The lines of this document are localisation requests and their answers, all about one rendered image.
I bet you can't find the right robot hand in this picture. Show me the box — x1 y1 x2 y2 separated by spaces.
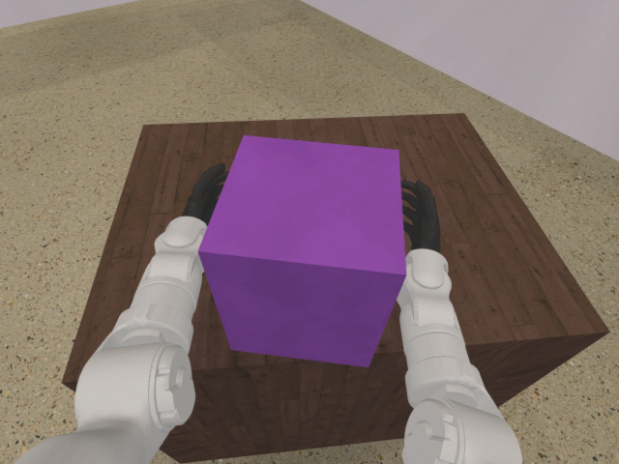
400 180 440 253

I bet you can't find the left robot hand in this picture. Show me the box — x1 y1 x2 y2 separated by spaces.
182 163 229 227

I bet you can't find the right robot upper arm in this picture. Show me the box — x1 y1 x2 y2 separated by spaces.
401 397 522 464

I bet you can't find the left robot upper arm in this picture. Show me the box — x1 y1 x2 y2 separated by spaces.
14 341 195 464

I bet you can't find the robot left forearm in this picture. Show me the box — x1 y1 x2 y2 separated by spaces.
74 217 207 424

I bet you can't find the pedestal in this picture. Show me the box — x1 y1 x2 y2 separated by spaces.
62 113 610 464

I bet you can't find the robot right forearm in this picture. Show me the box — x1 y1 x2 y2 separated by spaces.
397 248 522 457

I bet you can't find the carton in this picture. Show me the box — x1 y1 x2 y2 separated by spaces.
198 135 406 367

